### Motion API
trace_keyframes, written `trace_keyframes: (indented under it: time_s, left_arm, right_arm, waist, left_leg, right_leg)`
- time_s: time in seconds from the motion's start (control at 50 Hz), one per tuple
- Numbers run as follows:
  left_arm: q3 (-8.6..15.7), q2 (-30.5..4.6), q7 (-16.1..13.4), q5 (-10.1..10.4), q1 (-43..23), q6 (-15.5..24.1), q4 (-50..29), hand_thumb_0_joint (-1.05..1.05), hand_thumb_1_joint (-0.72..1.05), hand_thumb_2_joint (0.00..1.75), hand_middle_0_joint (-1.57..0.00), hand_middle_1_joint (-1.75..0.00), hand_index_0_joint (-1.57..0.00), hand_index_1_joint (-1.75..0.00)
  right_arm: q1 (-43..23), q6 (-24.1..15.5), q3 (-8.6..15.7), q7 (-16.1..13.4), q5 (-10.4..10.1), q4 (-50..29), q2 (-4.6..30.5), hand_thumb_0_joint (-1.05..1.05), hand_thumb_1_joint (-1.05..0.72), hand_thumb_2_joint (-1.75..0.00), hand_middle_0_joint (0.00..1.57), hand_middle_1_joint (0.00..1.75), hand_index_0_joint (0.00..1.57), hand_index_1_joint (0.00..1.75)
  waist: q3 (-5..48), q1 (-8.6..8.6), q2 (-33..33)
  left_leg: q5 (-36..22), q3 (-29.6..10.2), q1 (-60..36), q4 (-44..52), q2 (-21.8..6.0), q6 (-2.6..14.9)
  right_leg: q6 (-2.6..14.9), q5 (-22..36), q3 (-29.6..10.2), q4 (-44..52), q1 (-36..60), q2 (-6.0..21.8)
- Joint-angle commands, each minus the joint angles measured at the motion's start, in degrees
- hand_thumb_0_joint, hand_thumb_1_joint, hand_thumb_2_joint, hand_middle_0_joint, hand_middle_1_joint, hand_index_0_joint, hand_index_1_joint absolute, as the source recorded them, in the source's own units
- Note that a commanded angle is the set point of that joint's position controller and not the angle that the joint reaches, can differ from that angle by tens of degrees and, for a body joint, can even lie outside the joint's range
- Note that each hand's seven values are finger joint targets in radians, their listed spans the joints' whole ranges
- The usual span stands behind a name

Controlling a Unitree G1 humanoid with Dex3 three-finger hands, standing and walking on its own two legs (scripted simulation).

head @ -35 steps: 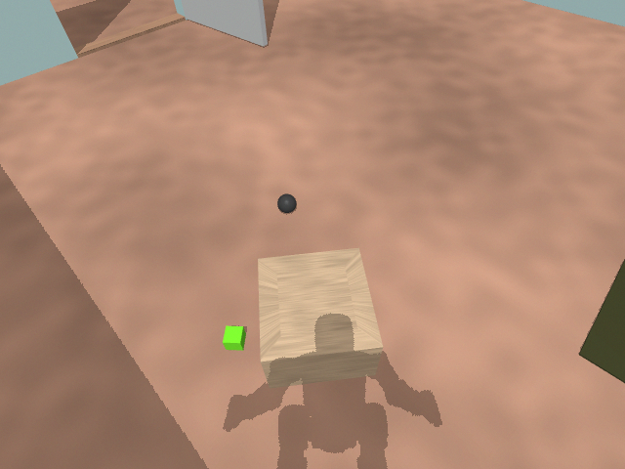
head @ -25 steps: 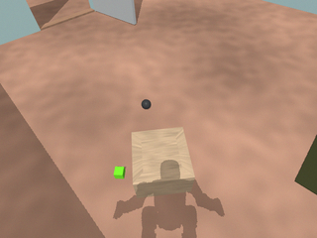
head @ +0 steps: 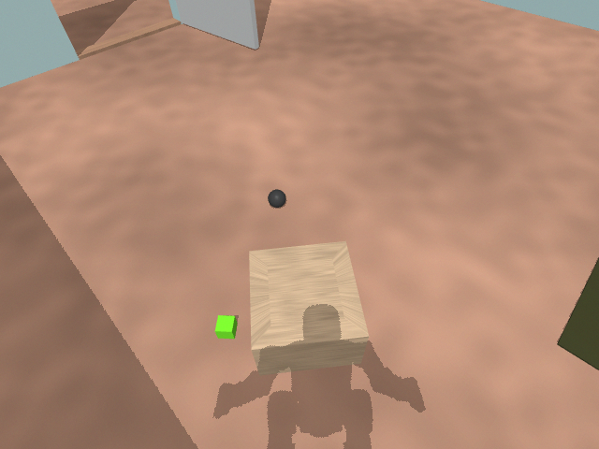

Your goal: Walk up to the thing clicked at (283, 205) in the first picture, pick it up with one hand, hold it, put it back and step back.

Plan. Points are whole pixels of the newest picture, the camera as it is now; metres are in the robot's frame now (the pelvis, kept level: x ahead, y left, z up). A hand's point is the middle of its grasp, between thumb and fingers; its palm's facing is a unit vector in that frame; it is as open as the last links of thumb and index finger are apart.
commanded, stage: stand
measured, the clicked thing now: (277, 198) +1.25 +0.14 -0.74
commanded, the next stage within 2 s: walk up in 0.42 s
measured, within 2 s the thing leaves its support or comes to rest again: neither
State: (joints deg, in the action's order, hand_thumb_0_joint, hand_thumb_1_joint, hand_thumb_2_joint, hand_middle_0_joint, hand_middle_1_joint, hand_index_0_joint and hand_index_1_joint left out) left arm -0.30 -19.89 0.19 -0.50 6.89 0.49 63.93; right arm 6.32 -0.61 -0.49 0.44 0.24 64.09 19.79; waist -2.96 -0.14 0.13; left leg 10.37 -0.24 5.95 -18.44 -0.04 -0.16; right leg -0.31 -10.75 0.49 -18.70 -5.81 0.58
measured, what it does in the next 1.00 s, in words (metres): steps on the spot, turning right: right foot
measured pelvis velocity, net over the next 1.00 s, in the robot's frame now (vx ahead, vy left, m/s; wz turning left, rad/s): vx -0.01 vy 0.02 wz -0.51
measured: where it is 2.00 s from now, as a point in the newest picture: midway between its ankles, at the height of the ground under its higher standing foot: outside the picture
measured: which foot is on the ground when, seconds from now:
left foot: down 0.00-0.96, up 0.98-1.00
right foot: down 0.00-0.62, up 0.64-0.92, down 0.94-1.00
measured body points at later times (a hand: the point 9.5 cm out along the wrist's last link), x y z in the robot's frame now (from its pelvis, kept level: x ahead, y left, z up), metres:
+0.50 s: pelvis -0.01 +0.01 -0.01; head +0.02 +0.00 +0.44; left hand +0.07 +0.30 -0.14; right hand +0.08 -0.31 -0.13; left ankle +0.00 +0.12 -0.75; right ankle +0.00 -0.12 -0.75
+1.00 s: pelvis -0.01 +0.02 -0.04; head +0.02 -0.03 +0.41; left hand +0.24 +0.24 -0.12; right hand -0.08 -0.31 -0.15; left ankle +0.00 +0.12 -0.73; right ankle -0.03 -0.10 -0.75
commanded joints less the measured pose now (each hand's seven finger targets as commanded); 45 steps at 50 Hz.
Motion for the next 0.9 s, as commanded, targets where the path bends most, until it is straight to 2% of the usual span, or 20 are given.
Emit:
trace_keyframes:
  time_s: [0.0, 0.16, 0.38, 0.4, 0.44, 0.46, 0.5, 0.54, 0.56, 0.58, 0.6, 0.62, 0.64, 0.66, 0.7, 0.72, 0.74, 0.78, 0.84, 0.88]
  left_arm:
    - [2.29, -12.16, -0.76, -0.06, -1.99, 1.37, -3.27, 0.0, 0.9, 0.9, -0.2, -0.3, -0.2, -0.3]
    - [2.29, -12.01, -0.71, -0.04, -1.88, 1.33, -2.94, 0.0, 0.9, 0.9, -0.2, -0.3, -0.2, -0.3]
    - [2.25, -12.06, -0.73, -0.09, -1.91, 1.4, -3.28, 0.0, 0.9, 0.9, -0.2, -0.3, -0.2, -0.3]
    - [4.56, -15.8, -0.52, -1.48, 1.03, -0.09, -8.73, 0.0, 0.9, 0.9, -0.2, -0.3, -0.2, -0.3]
    - [5.0, -15.68, -0.71, -1.84, 3.19, -0.27, -10.29, 0.0, 0.9, 0.9, -0.2, -0.3, -0.2, -0.3]
    - [5.65, -16.89, -0.74, -2.33, 1.49, -0.03, -11.56, 0.0, 0.9, 0.9, -0.2, -0.3, -0.2, -0.3]
    - [6.59, -17.49, -0.7, -2.66, 2.26, 0.25, -14.83, 0.0, 0.9, 0.9, -0.2, -0.3, -0.2, -0.3]
    - [6.46, -16.76, -0.84, -2.82, 2.69, 0.38, -17.78, 0.0, 0.9, 0.9, -0.2, -0.3, -0.2, -0.3]
    - [6.41, -16.06, -0.87, -2.46, 1.91, 0.37, -19.11, 0.0, 0.9, 0.9, -0.2, -0.3, -0.2, -0.3]
    - [5.92, -14.03, -0.98, -2.13, 0.74, 0.26, -20.54, 0.0, 0.9, 0.9, -0.2, -0.3, -0.2, -0.3]
    - [5.35, -11.17, -1.33, -1.77, 0.92, -0.07, -21.49, 0.0, 0.9, 0.9, -0.2, -0.3, -0.2, -0.3]
    - [5.61, -12.28, -1.85, -2.1, 4.11, -0.58, -21.39, 0.0, 0.9, 0.9, -0.2, -0.3, -0.2, -0.3]
    - [5.6, -13.12, -1.73, -2.03, 6.59, -1.07, -21.44, 0.0, 0.9, 0.9, -0.2, -0.3, -0.2, -0.3]
    - [5.95, -13.38, -1.44, -1.73, 7.92, -1.35, -21.21, 0.0, 0.9, 0.9, -0.2, -0.3, -0.2, -0.3]
    - [6.07, -12.74, -0.42, -1.18, 8.53, -1.47, -21.54, 0.0, 0.9, 0.9, -0.2, -0.3, -0.2, -0.3]
    - [5.79, -11.61, 0.2, -0.59, 8.89, -1.41, -22.67, 0.0, 0.9, 0.9, -0.2, -0.3, -0.2, -0.3]
    - [5.57, -11.42, 0.64, -0.47, 8.84, -1.4, -23.48, 0.0, 0.9, 0.9, -0.2, -0.3, -0.2, -0.3]
    - [5.35, -11.31, 1.08, -0.46, 8.74, -1.05, -25.22, 0.0, 0.9, 0.9, -0.2, -0.3, -0.2, -0.3]
    - [6.07, -12.4, 0.47, -0.83, 9.8, -0.51, -26.06, 0.0, 0.9, 0.9, -0.2, -0.3, -0.2, -0.3]
    - [6.96, -13.82, -0.09, -1.09, 12.9, -0.19, -25.83, 0.0, 0.9, 0.9, -0.2, -0.3, -0.2, -0.3]
  right_arm:
    - [-2.27, -1.32, 2.48, -1.05, 0.16, -3.21, 12.11, 0.0, -0.9, -0.9, 0.2, 0.3, 0.2, 0.3]
    - [-2.19, -1.28, 2.48, -0.96, 0.21, -3.12, 12.18, 0.0, -0.9, -0.9, 0.2, 0.3, 0.2, 0.3]
    - [-1.77, -1.34, 2.39, -1.01, 0.23, -3.08, 12.23, 0.0, -0.9, -0.9, 0.2, 0.3, 0.2, 0.3]
    - [-5.7, -0.72, 7.6, -0.19, 1.03, -7.94, 19.14, 0.0, -0.9, -0.9, 0.2, 0.3, 0.2, 0.3]
    - [-5.38, 0.02, 7.56, 0.24, 0.91, -10.62, 15.94, 0.0, -0.9, -0.9, 0.2, 0.3, 0.2, 0.3]
    - [-4.04, 0.14, 7.62, 0.45, 0.4, -10.97, 15.17, 0.0, -0.9, -0.9, 0.2, 0.3, 0.2, 0.3]
    - [-4.46, 0.56, 8.05, 0.99, 0.16, -13.04, 14.76, 0.0, -0.9, -0.9, 0.2, 0.3, 0.2, 0.3]
    - [-2.6, 0.67, 8.51, 1.18, 0.09, -14.82, 14.65, 0.0, -0.9, -0.9, 0.2, 0.3, 0.2, 0.3]
    - [-1.28, 0.69, 8.89, 1.12, 0.14, -15.04, 15.27, 0.0, -0.9, -0.9, 0.2, 0.3, 0.2, 0.3]
    - [0.91, 0.78, 9.64, 0.92, 0.53, -15.28, 16.64, 0.0, -0.9, -0.9, 0.2, 0.3, 0.2, 0.3]
    - [0.6, 0.93, 10.2, 0.7, 0.81, -16.75, 18.39, 0.0, -0.9, -0.9, 0.2, 0.3, 0.2, 0.3]
    - [-1.89, 1.16, 10.4, 0.73, 1.29, -19.07, 17.83, 0.0, -0.9, -0.9, 0.2, 0.3, 0.2, 0.3]
    - [-2.95, 1.44, 10.54, 0.99, 1.97, -20.8, 16.8, 0.0, -0.9, -0.9, 0.2, 0.3, 0.2, 0.3]
    - [-4.29, 1.57, 10.23, 1.15, 2.16, -22.24, 15.51, 0.0, -0.9, -0.9, 0.2, 0.3, 0.2, 0.3]
    - [-3.16, 1.32, 9.24, 0.87, 2.19, -23.36, 13.16, 0.0, -0.9, -0.9, 0.2, 0.3, 0.2, 0.3]
    - [-1.66, 1.14, 9.15, 0.7, 2.16, -23.45, 13.02, 0.0, -0.9, -0.9, 0.2, 0.3, 0.2, 0.3]
    - [-0.2, 1.09, 9.31, 0.72, 1.93, -23.73, 13.6, 0.0, -0.9, -0.9, 0.2, 0.3, 0.2, 0.3]
    - [1.21, 1.37, 9.72, 1.24, 1.96, -25.33, 14.99, 0.0, -0.9, -0.9, 0.2, 0.3, 0.2, 0.3]
    - [1.31, 2.16, 10.02, 2.12, 1.85, -28.52, 15.55, 0.0, -0.9, -0.9, 0.2, 0.3, 0.2, 0.3]
    - [1.03, 2.64, 9.92, 2.42, 1.45, -30.29, 15.26, 0.0, -0.9, -0.9, 0.2, 0.3, 0.2, 0.3]
  waist:
    - [3.85, -0.07, -0.39]
    - [2.68, -0.01, 0.13]
    - [4.07, -0.11, -0.81]
    - [0.66, 1.11, -2.36]
    - [0.47, 0.63, 0.45]
    - [1.52, 1.65, 4.57]
    - [4.26, 1.12, 9.29]
    - [6.88, 2.14, 9.44]
    - [8.53, 3.09, 6.47]
    - [9.54, 4.91, 2.03]
    - [9.78, 5.61, -8.96]
    - [9.02, 4.21, -8.84]
    - [6.56, 3.27, -8.68]
    - [3.49, 2.08, -8.31]
    - [0.98, 1.19, -6.04]
    - [1.41, 1.38, -7.19]
    - [1.5, 2.26, -8.6]
    - [2.13, 3.6, -10.87]
    - [3.7, 3.56, -10.62]
    - [4.31, 2.01, -9.61]
  left_leg:
    - [-8.53, -5.27, -0.39, 2.58, -7.07, 1.66]
    - [-5.93, -5.67, 0.12, 3.19, -7.05, 1.53]
    - [-8.12, -5.64, 0.2, 2.8, -7.12, 1.54]
    - [-1.64, 2.36, -4.81, -7.62, -3.68, 1.42]
    - [4.4, -0.79, -3.05, -11.36, -2.95, 2.45]
    - [8.21, -1.45, 1.85, -12.7, -2.94, 2.09]
    - [12.15, -4.14, 4.52, -15.82, -1.37, 2.28]
    - [12.82, -7.43, 2.2, -14.63, -1.74, 2.93]
    - [8.97, -9.46, -1.04, -10.79, -4.33, 3.55]
    - [3.56, -12.17, -8.12, -5.39, -10.11, 5.63]
    - [-6.61, -17.52, -10.44, -0.03, -20.91, 10.61]
    - [-13.93, -17.72, -7.8, 0.2, -27.07, 15.78]
    - [-12.82, -15.78, -5.11, 1.22, -27.83, 17.12]
    - [-12.98, -13.89, -1.42, 2.43, -26.44, 16.85]
    - [-23.87, -4.14, -2.38, -2.68, -18.15, 11.62]
    - [-25.15, 0.19, -5.66, -4.39, -15.08, 9.33]
    - [-22.82, 2.38, -6.96, -4.89, -13.74, 8.42]
    - [-20.72, 4.33, -8.63, -6.28, -13.97, 9.06]
    - [-18.54, 7.26, -3.37, -10.45, -15.17, 8.74]
    - [-14.94, 7.26, 3.65, -15.06, -16.55, 8.49]
  right_leg:
    - [1.69, 8.45, -5.3, 2.67, 0.16, 6.82]
    - [1.59, 5.16, -5.04, 3.05, -0.65, 6.58]
    - [1.71, 8.1, -5.47, 2.72, 0.83, 7.03]
    - [4.3, 17.11, -13.95, -1.86, -11.61, 6.63]
    - [6.52, 15.13, -18.48, -3.87, -15.33, 7.96]
    - [7.69, 14.03, -21.34, -3.34, -12.97, 8.8]
    - [10.18, 13.73, -28.08, -4.01, -11.48, 10.13]
    - [10.23, 17.33, -30.01, -7.53, -13.39, 9.52]
    - [8.49, 15.66, -26.37, -10.53, -15.48, 6.61]
    - [4.58, 9.65, -18.3, -15.26, -21.96, 2.0]
    - [1.47, -4.91, -6.76, -27.65, -25.16, -3.93]
    - [0.1, -19.86, -3.89, -36.11, -26.47, -1.95]
    - [0.09, -21.03, -3.02, -40.69, -27.23, 0.08]
    - [0.38, -20.42, -2.63, -43.49, -26.33, 0.47]
    - [1.4, -15.5, -1.56, -41.57, -26.1, 2.07]
    - [1.63, -12.33, -0.4, -37.64, -27.53, 2.35]
    - [1.31, -10.24, 1.08, -34.68, -27.59, 2.37]
    - [0.25, -8.54, 3.43, -27.57, -25.67, 1.73]
    - [0.39, -7.57, 6.09, -20.98, -16.85, -0.04]
    - [1.08, -7.36, 6.14, -18.88, -9.77, -0.6]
